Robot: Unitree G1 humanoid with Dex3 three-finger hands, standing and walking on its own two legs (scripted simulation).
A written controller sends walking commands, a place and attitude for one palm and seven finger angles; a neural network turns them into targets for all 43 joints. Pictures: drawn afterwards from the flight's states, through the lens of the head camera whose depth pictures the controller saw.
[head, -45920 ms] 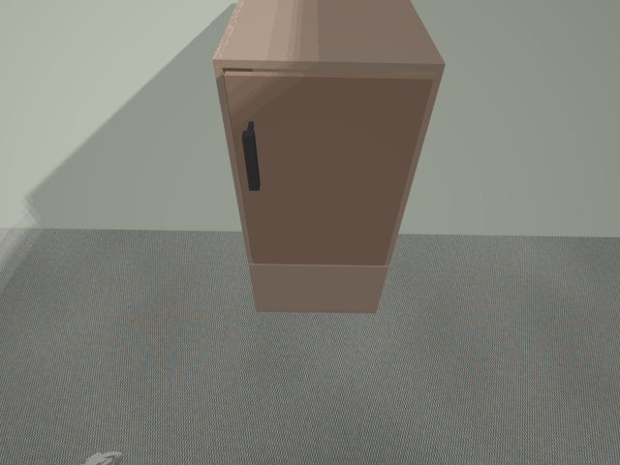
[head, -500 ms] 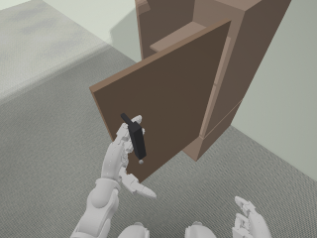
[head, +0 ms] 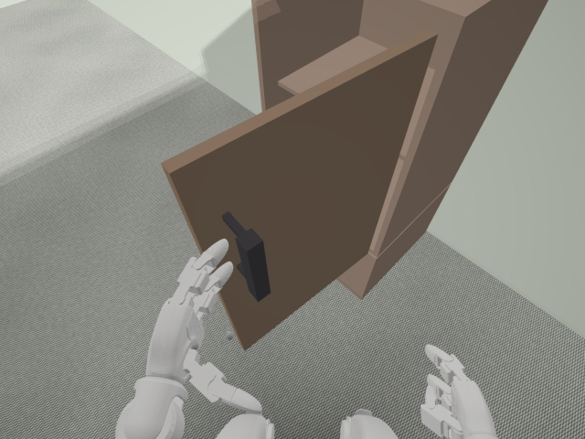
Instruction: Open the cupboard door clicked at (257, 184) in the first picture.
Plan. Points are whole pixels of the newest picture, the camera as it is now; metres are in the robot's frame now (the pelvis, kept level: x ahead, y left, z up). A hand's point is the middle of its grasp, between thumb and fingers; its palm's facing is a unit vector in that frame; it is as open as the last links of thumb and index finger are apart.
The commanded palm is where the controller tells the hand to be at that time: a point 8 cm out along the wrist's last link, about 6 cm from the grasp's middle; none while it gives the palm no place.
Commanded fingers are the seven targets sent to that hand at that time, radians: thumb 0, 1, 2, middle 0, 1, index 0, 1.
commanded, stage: slide the hand sideways off the handle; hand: left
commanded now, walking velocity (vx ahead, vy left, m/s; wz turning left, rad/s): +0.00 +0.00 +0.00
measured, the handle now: (246, 258) +0.34 +0.09 +0.06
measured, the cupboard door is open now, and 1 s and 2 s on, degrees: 85 84 84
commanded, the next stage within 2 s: draw the hand back to the body in 0.44 s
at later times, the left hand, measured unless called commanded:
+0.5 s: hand (179, 376) +0.19 +0.14 +0.05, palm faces -0.04 -1.00 -0.04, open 16.3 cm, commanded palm +0.17 +0.20 +0.05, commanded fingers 0.00 -0.50 0.30 -0.15 -0.30 -0.15 -0.30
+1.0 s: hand (124, 358) +0.19 +0.18 +0.12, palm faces -0.02 -1.00 -0.09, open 16.3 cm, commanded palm +0.16 +0.24 +0.13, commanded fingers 0.00 -0.36 0.36 -0.16 -0.30 -0.16 -0.30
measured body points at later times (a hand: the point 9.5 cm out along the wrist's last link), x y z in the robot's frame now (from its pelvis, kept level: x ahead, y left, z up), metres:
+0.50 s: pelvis +0.00 -0.01 -0.01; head +0.05 -0.01 +0.43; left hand +0.19 +0.20 +0.06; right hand +0.19 -0.24 -0.08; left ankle +0.00 +0.10 -0.66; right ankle +0.03 -0.10 -0.66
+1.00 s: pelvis +0.00 +0.00 +0.02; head +0.02 -0.01 +0.47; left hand +0.18 +0.23 +0.12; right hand +0.19 -0.23 -0.04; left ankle +0.00 +0.10 -0.66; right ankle +0.03 -0.10 -0.66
